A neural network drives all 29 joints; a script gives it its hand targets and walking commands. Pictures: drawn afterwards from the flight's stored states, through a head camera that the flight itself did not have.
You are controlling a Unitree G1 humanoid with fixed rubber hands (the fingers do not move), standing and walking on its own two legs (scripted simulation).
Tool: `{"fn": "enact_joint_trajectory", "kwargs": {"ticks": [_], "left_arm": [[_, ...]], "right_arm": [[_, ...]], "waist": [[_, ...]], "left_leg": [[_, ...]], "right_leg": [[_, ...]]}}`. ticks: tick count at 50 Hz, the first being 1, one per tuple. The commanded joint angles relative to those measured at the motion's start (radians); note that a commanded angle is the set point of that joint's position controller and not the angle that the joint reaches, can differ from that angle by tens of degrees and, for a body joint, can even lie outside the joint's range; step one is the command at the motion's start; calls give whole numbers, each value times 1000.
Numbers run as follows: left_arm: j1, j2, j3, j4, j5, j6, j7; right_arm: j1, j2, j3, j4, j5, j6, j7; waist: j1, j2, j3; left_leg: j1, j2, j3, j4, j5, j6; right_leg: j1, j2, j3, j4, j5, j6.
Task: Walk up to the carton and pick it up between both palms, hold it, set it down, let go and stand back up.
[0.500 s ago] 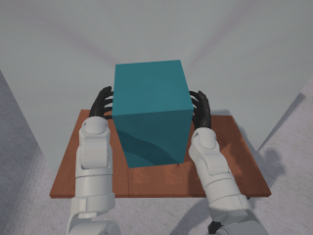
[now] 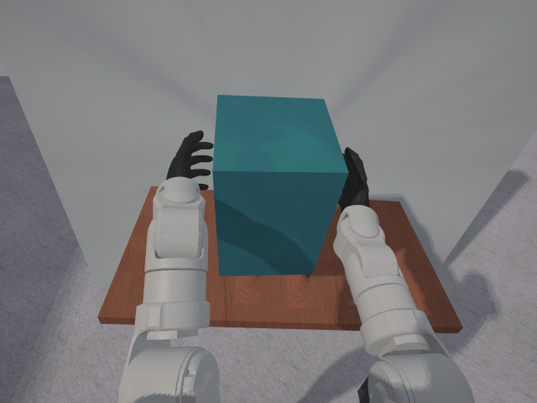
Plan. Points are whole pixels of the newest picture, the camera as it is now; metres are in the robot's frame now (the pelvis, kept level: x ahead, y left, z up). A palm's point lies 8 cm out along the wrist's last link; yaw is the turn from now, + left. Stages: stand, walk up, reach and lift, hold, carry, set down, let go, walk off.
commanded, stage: hold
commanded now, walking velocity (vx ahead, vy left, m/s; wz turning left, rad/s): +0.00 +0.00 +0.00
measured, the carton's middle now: (268, 192) +0.42 +0.00 +0.15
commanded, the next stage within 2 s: none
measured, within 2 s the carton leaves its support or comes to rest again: neither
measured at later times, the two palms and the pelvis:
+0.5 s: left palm (181, 183) +0.39 +0.13 +0.18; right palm (347, 197) +0.38 -0.12 +0.17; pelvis +0.03 -0.02 +0.00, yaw +2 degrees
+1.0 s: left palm (179, 191) +0.36 +0.13 +0.19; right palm (349, 209) +0.37 -0.12 +0.16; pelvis +0.01 +0.01 +0.00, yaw +0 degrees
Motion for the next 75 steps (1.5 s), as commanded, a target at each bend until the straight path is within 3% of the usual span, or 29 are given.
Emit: {"fn": "enact_joint_trajectory", "kwargs": {"ticks": [1,4,7,12,20,23,30,32,35,36,44,50,54,57,59,64,69,75], "left_arm": [[-594,-399,-287,20,-142,-61,-132],[-616,-375,-262,32,-144,-67,-146],[-581,-367,-231,40,-129,-77,-162],[-538,-347,-257,-35,-133,-90,-182],[-464,-324,-355,-204,-166,-77,-194],[-445,-320,-385,-263,-181,-72,-199],[-388,-343,-407,-299,-172,-35,-218],[-373,-360,-435,-329,-172,-27,-217],[-358,-371,-445,-344,-173,-24,-210],[-354,-379,-454,-341,-173,-21,-204],[-414,-406,-444,-286,-164,-28,-163],[-495,-416,-399,-137,-160,-43,-131],[-532,-412,-349,-65,-158,-52,-132],[-513,-396,-304,-19,-145,-52,-144],[-528,-390,-303,-59,-152,-66,-153],[-466,-372,-310,-126,-148,-68,-182],[-433,-338,-336,-246,-156,-73,-199],[-473,-311,-342,-227,-144,-59,-217]], "right_arm": [[-759,369,260,-186,2,-41,144],[-753,395,261,-152,9,-27,127],[-741,426,286,-188,27,-29,112],[-706,444,369,-275,74,-37,86],[-629,423,495,-411,143,-34,57],[-596,412,521,-467,155,-34,43],[-510,365,512,-449,157,-5,34],[-482,345,501,-444,155,-5,36],[-490,329,498,-466,161,-7,45],[-486,323,494,-460,158,-8,50],[-575,316,447,-409,126,-31,106],[-683,340,369,-337,68,-45,136],[-725,380,330,-292,39,-38,138],[-715,402,317,-269,25,-33,126],[-715,434,339,-286,32,-36,110],[-650,448,413,-356,76,-28,69],[-585,441,507,-441,129,-27,48],[-546,414,482,-391,102,-13,50]], "waist": [[-32,85,-327],[-39,59,-338],[-25,41,-378],[-32,80,-428],[-49,107,-433],[-62,88,-441],[-81,100,-360],[-99,134,-367],[-96,150,-358],[-102,158,-354],[-63,155,-325],[-27,129,-302],[-12,103,-323],[-7,73,-332],[-7,48,-379],[-36,59,-453],[-34,88,-479],[-56,70,-328]], "left_leg": [[-99,-6,84,-128,-164,51],[-72,-23,92,-102,-109,52],[-46,-42,97,-70,-53,48],[-18,-61,86,-33,42,34],[21,-56,66,1,170,9],[43,-54,62,16,225,0],[69,-42,62,3,279,-14],[99,-38,65,6,321,-30],[110,-24,59,13,378,-38],[116,-22,59,15,377,-45],[37,16,47,-48,217,-23],[-64,24,50,-113,-50,21],[-109,11,68,-132,-153,48],[-95,-14,97,-110,-120,54],[-50,-31,102,-79,-50,53],[-10,-60,93,-31,67,38],[13,-61,79,-1,167,16],[-16,-49,82,-33,55,26]], "right_leg": [[120,60,-90,-50,-153,27],[114,43,-70,-72,-144,29],[131,20,-49,-93,-115,36],[213,0,-41,-58,104,55],[260,18,-71,-16,278,64],[267,26,-84,-6,341,67],[240,54,-99,-26,284,46],[229,61,-112,-28,272,39],[209,79,-121,-27,238,31],[198,79,-123,-29,217,28],[159,89,-124,-29,35,10],[129,79,-114,-24,-95,12],[131,66,-99,-31,-133,19],[127,47,-81,-55,-133,21],[137,32,-70,-64,-65,27],[236,11,-55,-35,194,53],[290,10,-69,1,355,70],[204,10,-85,-38,145,63]]}}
